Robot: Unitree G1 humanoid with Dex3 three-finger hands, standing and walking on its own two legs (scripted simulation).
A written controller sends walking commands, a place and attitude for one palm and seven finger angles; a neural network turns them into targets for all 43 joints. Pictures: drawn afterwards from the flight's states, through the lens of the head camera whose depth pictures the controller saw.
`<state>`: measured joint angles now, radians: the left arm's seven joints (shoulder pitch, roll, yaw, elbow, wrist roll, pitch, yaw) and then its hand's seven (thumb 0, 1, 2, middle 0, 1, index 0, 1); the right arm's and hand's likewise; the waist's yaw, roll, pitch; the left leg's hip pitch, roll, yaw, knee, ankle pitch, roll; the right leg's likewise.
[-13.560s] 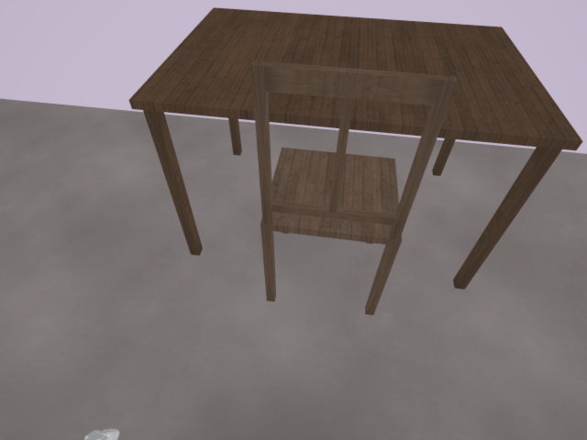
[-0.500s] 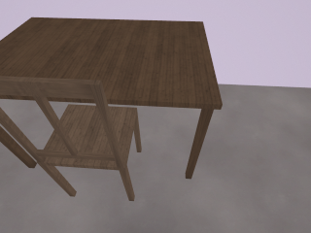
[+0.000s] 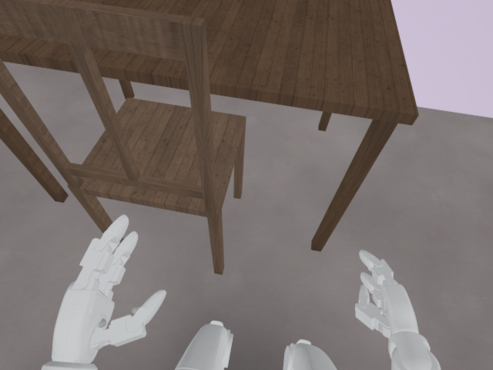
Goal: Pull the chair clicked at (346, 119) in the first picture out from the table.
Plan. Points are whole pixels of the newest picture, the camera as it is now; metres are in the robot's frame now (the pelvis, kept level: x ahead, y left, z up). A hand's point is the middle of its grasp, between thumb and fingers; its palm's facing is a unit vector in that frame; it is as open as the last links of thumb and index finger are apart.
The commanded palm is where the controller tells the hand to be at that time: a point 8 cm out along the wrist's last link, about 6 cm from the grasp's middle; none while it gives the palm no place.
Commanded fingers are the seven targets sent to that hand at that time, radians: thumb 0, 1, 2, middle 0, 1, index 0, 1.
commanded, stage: raise the hand toward the chair's back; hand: left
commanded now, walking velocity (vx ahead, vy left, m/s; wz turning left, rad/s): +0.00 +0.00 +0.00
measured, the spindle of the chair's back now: (112, 125) +0.51 +0.34 +0.05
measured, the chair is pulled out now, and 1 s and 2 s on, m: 0.00 0.00 0.00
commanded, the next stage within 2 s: aim the fingers beside a spindle in 1.50 s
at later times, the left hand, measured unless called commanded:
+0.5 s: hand (150, 283) +0.22 +0.17 +0.05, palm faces -0.14 -0.99 -0.05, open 15.1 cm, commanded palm +0.20 +0.24 +0.07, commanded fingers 0.00 -0.41 0.34 -0.07 -0.09 -0.07 -0.09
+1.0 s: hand (128, 236) +0.27 +0.21 +0.09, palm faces -0.01 -1.00 -0.08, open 16.9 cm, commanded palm +0.25 +0.26 +0.08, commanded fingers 0.00 -0.50 0.30 -0.06 -0.08 -0.06 -0.08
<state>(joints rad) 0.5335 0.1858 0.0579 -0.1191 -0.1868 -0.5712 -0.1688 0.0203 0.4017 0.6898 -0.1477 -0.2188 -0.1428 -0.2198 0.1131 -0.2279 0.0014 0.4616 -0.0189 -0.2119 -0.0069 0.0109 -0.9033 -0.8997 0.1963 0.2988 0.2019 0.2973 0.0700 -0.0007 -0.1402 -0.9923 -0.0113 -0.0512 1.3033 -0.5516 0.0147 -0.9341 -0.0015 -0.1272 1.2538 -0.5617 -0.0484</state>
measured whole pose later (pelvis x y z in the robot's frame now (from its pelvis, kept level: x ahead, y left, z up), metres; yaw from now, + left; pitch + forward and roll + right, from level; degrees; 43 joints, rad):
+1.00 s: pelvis +0.02 +0.01 +0.03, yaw -1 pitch +15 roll -3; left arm 0.31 0.28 0.22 0.00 -0.28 -0.35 -0.28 -0.01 -0.49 0.31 -0.06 -0.08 -0.06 -0.08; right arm 0.24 -0.23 0.03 0.52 0.02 -0.20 -0.05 0.01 -0.90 -0.90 0.20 0.30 0.21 0.30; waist 0.00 0.03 -0.14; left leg -0.90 -0.01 -0.04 1.15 -0.52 0.03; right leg -0.85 0.01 -0.11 1.09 -0.52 -0.03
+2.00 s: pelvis +0.02 +0.00 +0.02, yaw -1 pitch +16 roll -2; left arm 0.20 0.25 0.17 0.11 -0.24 -0.39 -0.26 -0.01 -0.50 0.30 -0.06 -0.08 -0.06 -0.08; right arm 0.24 -0.25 0.03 0.52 0.02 -0.19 -0.04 0.01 -0.90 -0.90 0.20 0.30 0.21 0.30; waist -0.02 0.03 -0.15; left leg -0.95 -0.01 -0.02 1.18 -0.52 0.02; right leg -0.91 0.01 -0.10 1.14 -0.52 -0.04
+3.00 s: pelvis +0.02 +0.01 +0.00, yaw -2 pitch +21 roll -2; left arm -0.01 0.21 0.11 0.26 -0.18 -0.41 -0.16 -0.01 -0.50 0.30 -0.06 -0.08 -0.06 -0.08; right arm 0.22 -0.24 0.02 0.53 0.00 -0.09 -0.01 0.01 -0.90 -0.90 0.20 0.30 0.21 0.30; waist -0.03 0.03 -0.17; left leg -1.11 0.00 -0.01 1.30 -0.56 0.03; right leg -1.07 0.01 -0.08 1.26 -0.56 -0.03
